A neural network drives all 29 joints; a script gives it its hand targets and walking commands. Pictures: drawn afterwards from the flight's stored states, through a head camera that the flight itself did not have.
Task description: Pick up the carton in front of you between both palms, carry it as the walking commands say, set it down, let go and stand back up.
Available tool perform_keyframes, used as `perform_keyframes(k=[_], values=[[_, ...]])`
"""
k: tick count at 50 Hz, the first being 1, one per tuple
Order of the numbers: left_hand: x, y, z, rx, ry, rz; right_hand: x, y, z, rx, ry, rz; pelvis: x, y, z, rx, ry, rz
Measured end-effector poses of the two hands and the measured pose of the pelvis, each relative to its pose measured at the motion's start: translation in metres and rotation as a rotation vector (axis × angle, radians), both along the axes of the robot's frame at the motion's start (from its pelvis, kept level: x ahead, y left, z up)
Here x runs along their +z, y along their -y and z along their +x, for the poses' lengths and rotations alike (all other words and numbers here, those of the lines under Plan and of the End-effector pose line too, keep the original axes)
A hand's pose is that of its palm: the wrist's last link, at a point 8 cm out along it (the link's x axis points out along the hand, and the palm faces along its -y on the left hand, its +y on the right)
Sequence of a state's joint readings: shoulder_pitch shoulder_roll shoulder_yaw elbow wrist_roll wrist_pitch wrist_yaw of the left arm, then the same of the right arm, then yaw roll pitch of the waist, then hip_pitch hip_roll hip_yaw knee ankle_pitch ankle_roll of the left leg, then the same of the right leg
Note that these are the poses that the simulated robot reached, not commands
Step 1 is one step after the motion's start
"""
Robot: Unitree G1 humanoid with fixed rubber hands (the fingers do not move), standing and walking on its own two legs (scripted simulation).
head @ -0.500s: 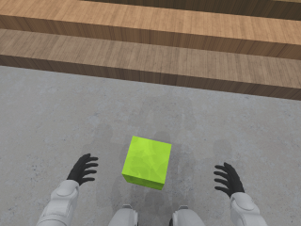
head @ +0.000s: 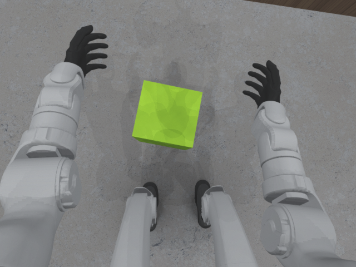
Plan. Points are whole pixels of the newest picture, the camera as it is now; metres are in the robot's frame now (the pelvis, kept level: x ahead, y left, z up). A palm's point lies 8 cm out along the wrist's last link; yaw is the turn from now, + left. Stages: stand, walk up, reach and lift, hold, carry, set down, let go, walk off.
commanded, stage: reach and lift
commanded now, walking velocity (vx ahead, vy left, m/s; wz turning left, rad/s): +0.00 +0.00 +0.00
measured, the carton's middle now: (167, 119) +0.48 +0.02 -0.52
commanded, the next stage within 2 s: none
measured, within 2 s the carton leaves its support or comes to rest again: leaves its support in 1.82 s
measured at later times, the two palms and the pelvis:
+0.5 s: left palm (107, 96) +0.51 +0.20 -0.29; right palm (236, 115) +0.45 -0.18 -0.28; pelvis +0.00 -0.01 -0.13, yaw -3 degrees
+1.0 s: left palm (122, 109) +0.51 +0.19 -0.46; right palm (222, 119) +0.47 -0.18 -0.44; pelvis -0.04 -0.01 -0.27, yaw -4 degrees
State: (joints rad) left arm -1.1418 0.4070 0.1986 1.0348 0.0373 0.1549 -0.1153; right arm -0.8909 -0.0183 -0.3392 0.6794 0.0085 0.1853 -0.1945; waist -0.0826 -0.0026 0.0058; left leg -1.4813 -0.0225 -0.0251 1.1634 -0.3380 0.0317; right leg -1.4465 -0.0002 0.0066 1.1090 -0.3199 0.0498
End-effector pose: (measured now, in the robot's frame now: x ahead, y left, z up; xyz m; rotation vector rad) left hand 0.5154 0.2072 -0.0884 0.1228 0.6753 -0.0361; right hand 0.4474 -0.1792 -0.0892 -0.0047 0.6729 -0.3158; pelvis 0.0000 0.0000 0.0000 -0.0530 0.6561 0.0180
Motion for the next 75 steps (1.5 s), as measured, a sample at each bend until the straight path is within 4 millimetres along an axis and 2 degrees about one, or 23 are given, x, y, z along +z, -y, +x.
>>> perform_keyframes(k=[6,10,13,18,25,30,37,44,48,51,54,63,70,75], values=[[-0.015,0.002,0.023,-0.010,0.008,-0.001,-0.015,-0.004,0.014,-0.006,0.009,-0.007,-0.003,-0.003,0.007,0.001,-0.082,-0.011],[-0.035,0.003,0.023,-0.002,-0.011,-0.008,-0.035,-0.003,0.016,-0.005,-0.005,-0.005,-0.010,-0.004,0.013,-0.001,-0.136,-0.015],[-0.060,0.006,0.019,0.007,-0.028,-0.012,-0.057,-0.002,0.016,0.000,-0.017,0.000,-0.024,-0.003,0.016,-0.002,-0.176,-0.018],[-0.117,0.009,0.007,0.026,-0.054,-0.011,-0.110,0.000,0.012,0.013,-0.045,0.008,-0.062,0.002,0.014,-0.006,-0.225,-0.023],[-0.206,0.008,-0.005,0.043,-0.045,0.005,-0.195,0.002,0.007,0.027,-0.049,0.018,-0.129,0.009,-0.004,-0.019,-0.229,-0.029],[-0.252,0.006,-0.005,0.044,-0.020,0.009,-0.243,0.001,0.006,0.033,-0.038,0.021,-0.177,0.012,-0.020,-0.026,-0.180,-0.028],[-0.297,0.009,-0.002,0.048,-0.035,0.003,-0.292,-0.003,0.007,0.029,-0.057,0.029,-0.224,0.013,-0.037,-0.029,-0.095,-0.028],[-0.343,0.015,-0.003,0.046,-0.075,-0.002,-0.337,-0.005,0.009,0.045,-0.109,0.025,-0.253,0.011,-0.043,-0.032,-0.040,-0.030],[-0.367,0.020,-0.004,0.039,-0.075,-0.007,-0.348,0.004,0.020,0.045,-0.102,0.010,-0.266,0.010,-0.041,-0.040,-0.020,-0.034],[-0.379,0.022,-0.006,0.036,-0.072,-0.004,-0.356,0.005,0.023,0.048,-0.103,0.020,-0.273,0.009,-0.038,-0.051,-0.006,-0.032],[-0.383,0.023,-0.007,0.042,-0.061,-0.006,-0.361,0.004,0.025,0.058,-0.101,0.021,-0.277,0.009,-0.036,-0.054,-0.003,-0.028],[-0.366,0.024,-0.009,0.050,-0.048,-0.010,-0.352,-0.008,0.024,0.077,-0.092,0.034,-0.275,0.012,-0.034,-0.046,-0.010,-0.022],[-0.364,0.035,-0.010,0.030,-0.058,-0.013,-0.350,-0.016,0.023,0.099,-0.091,0.037,-0.272,0.015,-0.038,-0.044,-0.012,-0.024],[-0.363,0.042,-0.010,0.009,-0.059,-0.024,-0.349,-0.038,0.030,0.132,-0.078,0.059,-0.271,0.016,-0.040,-0.044,-0.007,-0.020]])
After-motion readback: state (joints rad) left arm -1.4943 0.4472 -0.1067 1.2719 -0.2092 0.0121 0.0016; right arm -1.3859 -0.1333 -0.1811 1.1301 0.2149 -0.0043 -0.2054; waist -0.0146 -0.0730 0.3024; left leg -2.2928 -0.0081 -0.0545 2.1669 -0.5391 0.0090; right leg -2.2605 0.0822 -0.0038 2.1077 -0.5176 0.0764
